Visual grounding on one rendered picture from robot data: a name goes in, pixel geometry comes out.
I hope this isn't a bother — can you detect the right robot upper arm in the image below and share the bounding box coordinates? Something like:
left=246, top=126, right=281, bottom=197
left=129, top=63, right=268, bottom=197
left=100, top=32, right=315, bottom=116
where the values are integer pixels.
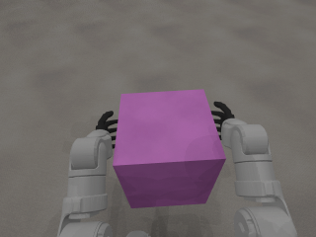
left=233, top=205, right=297, bottom=237

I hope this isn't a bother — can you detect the carton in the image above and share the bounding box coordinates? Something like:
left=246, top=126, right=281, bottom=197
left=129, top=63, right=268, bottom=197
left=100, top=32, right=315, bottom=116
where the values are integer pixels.
left=113, top=89, right=226, bottom=208

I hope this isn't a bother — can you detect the right robot forearm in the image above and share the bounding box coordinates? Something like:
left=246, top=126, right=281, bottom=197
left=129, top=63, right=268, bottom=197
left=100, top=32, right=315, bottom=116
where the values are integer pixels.
left=221, top=118, right=298, bottom=237

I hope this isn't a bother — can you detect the robot right hand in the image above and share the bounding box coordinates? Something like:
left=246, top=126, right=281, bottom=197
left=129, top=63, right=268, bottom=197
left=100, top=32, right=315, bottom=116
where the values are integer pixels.
left=211, top=101, right=235, bottom=140

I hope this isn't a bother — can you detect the left robot upper arm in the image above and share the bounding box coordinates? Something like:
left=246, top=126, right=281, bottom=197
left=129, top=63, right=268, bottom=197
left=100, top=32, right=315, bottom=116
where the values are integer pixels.
left=59, top=221, right=113, bottom=237

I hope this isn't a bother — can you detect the left robot forearm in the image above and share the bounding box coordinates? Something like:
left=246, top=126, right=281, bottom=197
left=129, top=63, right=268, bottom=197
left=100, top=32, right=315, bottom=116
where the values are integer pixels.
left=56, top=129, right=113, bottom=237

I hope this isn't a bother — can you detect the robot left hand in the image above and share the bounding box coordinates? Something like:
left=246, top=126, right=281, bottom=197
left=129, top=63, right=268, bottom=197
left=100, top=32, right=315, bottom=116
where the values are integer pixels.
left=96, top=111, right=119, bottom=149

